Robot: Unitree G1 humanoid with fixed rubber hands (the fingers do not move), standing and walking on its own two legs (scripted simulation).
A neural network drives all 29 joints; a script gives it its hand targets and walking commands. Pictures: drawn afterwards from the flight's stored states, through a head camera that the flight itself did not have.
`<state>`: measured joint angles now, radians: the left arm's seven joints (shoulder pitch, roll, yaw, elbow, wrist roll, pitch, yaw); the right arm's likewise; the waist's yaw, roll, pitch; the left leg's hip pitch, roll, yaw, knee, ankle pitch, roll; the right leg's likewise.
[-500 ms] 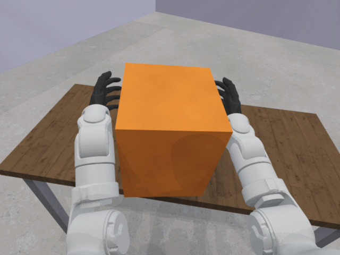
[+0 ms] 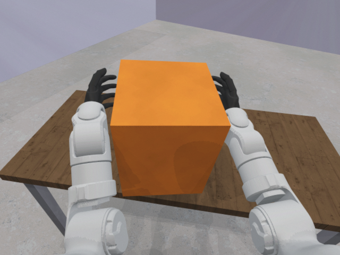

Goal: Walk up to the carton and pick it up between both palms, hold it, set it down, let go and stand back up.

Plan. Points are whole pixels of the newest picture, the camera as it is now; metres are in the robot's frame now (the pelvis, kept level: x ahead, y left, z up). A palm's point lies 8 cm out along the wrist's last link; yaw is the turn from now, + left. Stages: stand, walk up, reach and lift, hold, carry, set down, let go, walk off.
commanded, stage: reach and lift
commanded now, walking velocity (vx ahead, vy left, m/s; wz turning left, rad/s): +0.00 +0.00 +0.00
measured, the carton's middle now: (163, 130) +0.37 -0.01 +0.14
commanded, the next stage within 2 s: hold in 0.24 s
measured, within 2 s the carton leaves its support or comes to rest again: neither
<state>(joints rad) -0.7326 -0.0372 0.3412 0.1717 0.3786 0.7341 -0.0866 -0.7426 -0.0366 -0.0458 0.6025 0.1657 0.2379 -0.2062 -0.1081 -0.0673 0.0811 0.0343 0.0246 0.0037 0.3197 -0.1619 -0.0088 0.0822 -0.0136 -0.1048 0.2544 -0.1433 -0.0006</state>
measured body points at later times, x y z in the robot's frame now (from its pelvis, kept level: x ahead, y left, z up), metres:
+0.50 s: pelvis +0.00 +0.00 +0.00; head -0.06 +0.03 +0.44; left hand +0.39 +0.15 +0.24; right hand +0.38 -0.15 +0.23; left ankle +0.02 +0.12 -0.75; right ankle +0.01 -0.11 -0.75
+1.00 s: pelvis +0.00 -0.01 +0.00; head -0.06 +0.02 +0.44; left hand +0.38 +0.15 +0.25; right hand +0.38 -0.15 +0.25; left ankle +0.03 +0.12 -0.75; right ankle +0.01 -0.11 -0.75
